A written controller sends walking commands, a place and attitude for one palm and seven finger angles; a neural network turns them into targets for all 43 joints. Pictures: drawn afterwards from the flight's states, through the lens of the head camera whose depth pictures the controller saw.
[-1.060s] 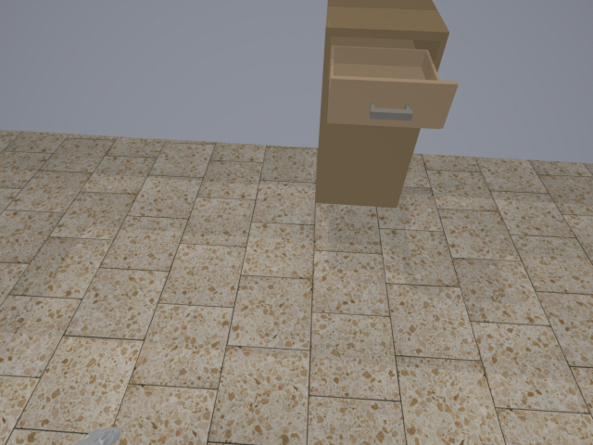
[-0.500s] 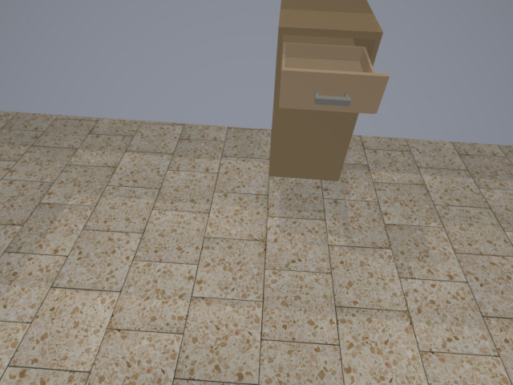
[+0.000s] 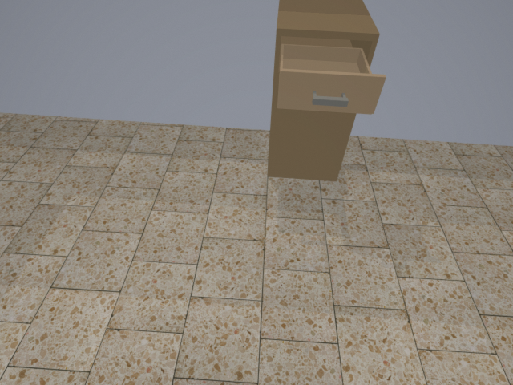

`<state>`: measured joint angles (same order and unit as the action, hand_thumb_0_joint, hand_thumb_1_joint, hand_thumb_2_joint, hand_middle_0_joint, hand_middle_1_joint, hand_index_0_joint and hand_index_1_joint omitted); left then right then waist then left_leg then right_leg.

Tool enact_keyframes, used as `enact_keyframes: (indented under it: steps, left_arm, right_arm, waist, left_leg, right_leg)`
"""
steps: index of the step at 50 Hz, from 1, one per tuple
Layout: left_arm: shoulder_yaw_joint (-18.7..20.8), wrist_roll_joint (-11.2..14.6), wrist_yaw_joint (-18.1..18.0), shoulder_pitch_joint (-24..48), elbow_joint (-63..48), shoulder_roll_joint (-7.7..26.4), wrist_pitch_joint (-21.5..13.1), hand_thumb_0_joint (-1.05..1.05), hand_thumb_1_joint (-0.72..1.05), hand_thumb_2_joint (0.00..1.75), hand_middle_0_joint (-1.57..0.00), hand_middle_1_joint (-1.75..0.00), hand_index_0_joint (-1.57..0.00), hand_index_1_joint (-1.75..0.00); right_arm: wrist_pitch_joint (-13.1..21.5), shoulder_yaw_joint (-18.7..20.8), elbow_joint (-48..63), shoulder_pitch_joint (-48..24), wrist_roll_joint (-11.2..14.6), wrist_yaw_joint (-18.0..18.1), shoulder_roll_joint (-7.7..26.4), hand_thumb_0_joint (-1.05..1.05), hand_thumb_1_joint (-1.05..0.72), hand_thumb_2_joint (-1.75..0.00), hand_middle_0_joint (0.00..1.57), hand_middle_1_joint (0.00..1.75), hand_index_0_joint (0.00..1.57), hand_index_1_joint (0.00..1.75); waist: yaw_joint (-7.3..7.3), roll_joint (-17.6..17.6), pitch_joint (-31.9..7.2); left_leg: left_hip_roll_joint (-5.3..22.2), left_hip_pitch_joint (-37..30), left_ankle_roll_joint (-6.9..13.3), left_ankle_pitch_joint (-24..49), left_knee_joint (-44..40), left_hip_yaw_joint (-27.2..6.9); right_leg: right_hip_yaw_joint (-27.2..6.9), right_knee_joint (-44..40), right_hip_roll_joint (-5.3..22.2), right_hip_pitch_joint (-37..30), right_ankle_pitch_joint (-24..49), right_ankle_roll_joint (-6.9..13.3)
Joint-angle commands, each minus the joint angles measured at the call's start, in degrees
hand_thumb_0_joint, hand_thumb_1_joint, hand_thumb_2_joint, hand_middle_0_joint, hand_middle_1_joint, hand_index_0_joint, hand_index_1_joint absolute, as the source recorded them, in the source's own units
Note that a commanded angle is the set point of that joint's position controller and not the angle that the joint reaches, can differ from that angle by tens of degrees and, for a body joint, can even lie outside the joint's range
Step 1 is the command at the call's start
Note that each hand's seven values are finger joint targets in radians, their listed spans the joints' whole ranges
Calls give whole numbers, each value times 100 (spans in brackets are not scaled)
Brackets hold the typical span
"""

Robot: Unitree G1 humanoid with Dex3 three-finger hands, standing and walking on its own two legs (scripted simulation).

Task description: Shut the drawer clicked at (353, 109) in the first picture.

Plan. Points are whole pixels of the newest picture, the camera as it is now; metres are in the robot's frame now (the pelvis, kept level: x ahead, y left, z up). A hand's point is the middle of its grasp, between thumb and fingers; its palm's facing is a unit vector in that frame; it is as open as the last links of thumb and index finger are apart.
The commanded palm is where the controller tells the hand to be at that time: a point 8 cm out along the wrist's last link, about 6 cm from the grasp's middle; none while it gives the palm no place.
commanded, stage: look at it before walking up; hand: left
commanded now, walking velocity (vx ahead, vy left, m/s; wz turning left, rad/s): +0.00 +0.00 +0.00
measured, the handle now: (329, 98) +1.02 -0.19 -0.07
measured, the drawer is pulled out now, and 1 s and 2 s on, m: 0.29 0.29 0.29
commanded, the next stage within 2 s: walk to a spot facing it in 0.38 s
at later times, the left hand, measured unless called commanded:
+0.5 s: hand out of the picture +0.06 +0.24 -0.16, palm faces -0.01 -0.95 -0.32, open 7.4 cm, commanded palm none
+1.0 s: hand out of the picture +0.05 +0.16 -0.17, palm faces -0.13 -0.95 -0.27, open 7.4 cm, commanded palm none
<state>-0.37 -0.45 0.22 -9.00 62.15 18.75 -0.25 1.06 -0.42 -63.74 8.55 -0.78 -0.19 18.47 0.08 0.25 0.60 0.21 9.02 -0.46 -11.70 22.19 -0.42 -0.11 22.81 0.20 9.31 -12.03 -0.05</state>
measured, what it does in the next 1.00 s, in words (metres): lifts its left foot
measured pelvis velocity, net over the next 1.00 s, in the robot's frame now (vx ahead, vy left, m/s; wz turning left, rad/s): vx -0.02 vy -0.04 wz -0.22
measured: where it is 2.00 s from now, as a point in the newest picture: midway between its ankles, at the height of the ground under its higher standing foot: outside the picture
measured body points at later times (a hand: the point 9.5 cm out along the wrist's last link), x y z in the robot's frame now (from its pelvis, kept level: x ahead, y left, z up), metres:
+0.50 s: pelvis +0.00 +0.00 +0.00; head +0.01 +0.00 +0.45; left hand +0.06 +0.29 -0.14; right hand +0.08 -0.29 -0.13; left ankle +0.00 +0.12 -0.74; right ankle +0.00 -0.12 -0.74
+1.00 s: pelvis -0.02 -0.04 -0.02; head +0.00 -0.07 +0.43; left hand +0.06 +0.20 -0.15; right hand +0.00 -0.29 -0.18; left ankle -0.01 +0.12 -0.68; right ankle -0.01 -0.10 -0.74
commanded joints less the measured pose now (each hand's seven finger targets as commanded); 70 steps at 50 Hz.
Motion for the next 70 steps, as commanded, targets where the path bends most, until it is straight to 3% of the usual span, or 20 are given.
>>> enact_keyframes:
  steps: [1, 26, 29, 30, 36, 39, 40, 42, 43, 44, 45, 46, 47, 48, 49, 51, 53, 63, 67, 70]
  left_arm:
    - [238, -20, -87, 181, -352, 1140, -119, 0, 90, 90, -20, -30, -20, -30]
    - [257, -27, -76, 160, -334, 1175, -112, 0, 90, 90, -20, -30, -20, -30]
    - [207, -21, -98, -147, -354, 642, 54, 0, 90, 90, -20, -30, -20, -30]
    - [220, -26, -98, -197, -408, 604, 100, 0, 90, 90, -20, -30, -20, -30]
    - [353, -69, -29, -381, -824, 482, 226, 0, 90, 90, -20, -30, -20, -30]
    - [405, -73, 10, -490, -1003, 245, 283, 0, 90, 90, -20, -30, -20, -30]
    - [422, -69, 23, -557, -1044, 185, 294, 0, 90, 90, -20, -30, -20, -30]
    - [470, -79, 52, -831, -1056, 146, 286, 0, 90, 90, -20, -30, -20, -30]
    - [518, -88, 55, -1170, -991, 153, 248, 0, 90, 90, -20, -30, -20, -30]
    - [594, -147, 9, -1406, -968, 555, 163, 0, 90, 90, -20, -30, -20, -30]
    - [666, -137, -65, -1512, -1003, 1037, 97, 0, 90, 90, -20, -30, -20, -30]
    - [671, -57, -120, -1546, -1034, 905, 120, 0, 90, 90, -20, -30, -20, -30]
    - [671, -53, -133, -1293, -1100, 744, 106, 0, 90, 90, -20, -30, -20, -30]
    - [643, -42, -115, -1069, -1171, 557, 92, 0, 90, 90, -20, -30, -20, -30]
    - [597, -32, -87, -886, -1234, 430, 42, 0, 90, 90, -20, -30, -20, -30]
    - [591, -15, -52, -1045, -1207, 310, -72, 0, 90, 90, -20, -30, -20, -30]
    - [608, -20, -52, -1261, -1146, 277, -149, 0, 90, 90, -20, -30, -20, -30]
    - [602, -88, -46, -1950, -923, 97, -304, 0, 90, 90, -20, -30, -20, -30]
    - [596, -113, -65, -1992, -902, 146, -309, 0, 90, 90, -20, -30, -20, -30]
    - [613, -132, -94, -1896, -952, 213, -290, 0, 90, 90, -20, -30, -20, -30]
  right_arm:
    - [117, 238, 357, -266, 26, 102, 1139, 0, -90, -90, 20, 30, 20, 30]
    - [122, 263, 335, -286, 27, 135, 1191, 0, -90, -90, 20, 30, 20, 30]
    - [27, 198, 355, 62, 19, 170, 585, 0, -90, -90, 20, 30, 20, 30]
    - [-11, 210, 414, 152, 20, 187, 554, 0, -90, -90, 20, 30, 20, 30]
    - [-97, 444, 865, 184, 0, 236, 758, 0, -90, -90, 20, 30, 20, 30]
    - [-74, 530, 1028, 133, -16, 222, 759, 0, -90, -90, 20, 30, 20, 30]
    - [-73, 543, 1091, 65, -28, 218, 733, 0, -90, -90, 20, 30, 20, 30]
    - [-96, 572, 1187, -109, -38, 210, 694, 0, -90, -90, 20, 30, 20, 30]
    - [-123, 583, 1230, -198, -29, 207, 645, 0, -90, -90, 20, 30, 20, 30]
    - [-183, 543, 1321, -127, 11, 178, 333, 0, -90, -90, 20, 30, 20, 30]
    - [-196, 447, 1573, -183, 14, 143, -53, 0, -90, -90, 20, 30, 20, 30]
    - [-242, 491, 1547, -269, -2, 158, 189, 0, -90, -90, 20, 30, 20, 30]
    - [-246, 528, 1509, -268, -18, 121, 221, 0, -90, -90, 20, 30, 20, 30]
    - [-211, 545, 1458, -311, -29, 96, 230, 0, -90, -90, 20, 30, 20, 30]
    - [-171, 550, 1397, -180, -60, 55, 237, 0, -90, -90, 20, 30, 20, 30]
    - [-142, 562, 1305, -9, -92, 15, 128, 0, -90, -90, 20, 30, 20, 30]
    - [-114, 576, 1268, 98, -104, -4, 65, 0, -90, -90, 20, 30, 20, 30]
    - [45, 526, 1630, -418, -111, -18, -86, 0, -90, -90, 20, 30, 20, 30]
    - [93, 505, 1814, -622, -72, -37, -136, 0, -90, -90, 20, 30, 20, 30]
    - [146, 488, 1964, -726, -31, -45, -196, 0, -90, -90, 20, 30, 20, 30]
  waist:
    - [14, 7, -194]
    - [3, -1, -184]
    - [-23, 41, -193]
    - [-32, 28, -140]
    - [-1, -474, -85]
    - [54, -1074, -20]
    - [91, -1160, 4]
    - [265, -939, 66]
    - [455, -628, -2]
    - [516, 842, -9]
    - [481, 2128, 47]
    - [527, 1530, -6]
    - [412, 1541, 233]
    - [319, 947, 417]
    - [181, 658, 395]
    - [146, 443, 100]
    - [164, 484, -51]
    - [372, 556, 34]
    - [407, 673, 176]
    - [419, 695, 185]
  left_leg:
    - [642, -12, 191, 580, -428, -552]
    - [708, -249, 166, 782, -400, -435]
    - [746, -264, 76, 859, -79, -157]
    - [770, -218, 65, 808, -11, -102]
    - [1339, -109, 365, 708, 18, -243]
    - [1971, 9, 867, 1459, -134, -407]
    - [2030, 102, 927, 1598, -81, -288]
    - [1922, 555, 726, 1395, 414, 81]
    - [1692, 888, 452, 943, 1099, 373]
    - [919, 1465, -35, -482, 2559, 904]
    - [159, 2539, -288, -2367, 3887, 709]
    - [294, 2412, -179, -2056, 4262, -84]
    - [419, 2652, -148, -1661, 4391, -128]
    - [501, 2729, -169, -1173, 4510, -210]
    - [537, 2642, -210, -732, 4448, -177]
    - [499, 2611, -266, -294, 4358, -89]
    - [495, 2777, -310, -109, 4368, -71]
    - [508, 3368, -421, -153, 3670, -152]
    - [415, 3208, -391, -299, 3142, -128]
    - [269, 2667, -320, -448, 2466, -118]
  right_leg:
    - [-589, -444, 653, -28, 378, 166]
    - [-679, -447, 622, 26, 830, 190]
    - [-766, -89, 586, 261, 1253, 138]
    - [-795, 29, 540, 370, 1277, 133]
    - [-551, 1221, 92, 1036, 792, 52]
    - [-32, 2396, -41, 1275, -1337, -72]
    - [9, 2485, 38, 1235, -1542, -73]
    - [101, 1964, 126, 689, -1097, -40]
    - [54, 1218, 165, 162, -329, -18]
    - [-1164, -18, 839, -57, 545, 204]
    - [-3336, -815, 2058, -54, 1259, 779]
    - [-3265, -1106, 1904, 146, 19, 867]
    - [-3157, -1348, 1654, 268, -1063, 706]
    - [-3116, -1357, 1483, 420, -1713, 683]
    - [-2775, -1285, 1248, 416, -1720, 697]
    - [-2404, -1214, 979, 117, -1430, 661]
    - [-2293, -1195, 913, -185, -1351, 658]
    - [-2848, -1186, 907, -690, -1040, 1115]
    - [-3014, -1153, 928, -548, -861, 1231]
    - [-3020, -1019, 870, -300, -554, 1224]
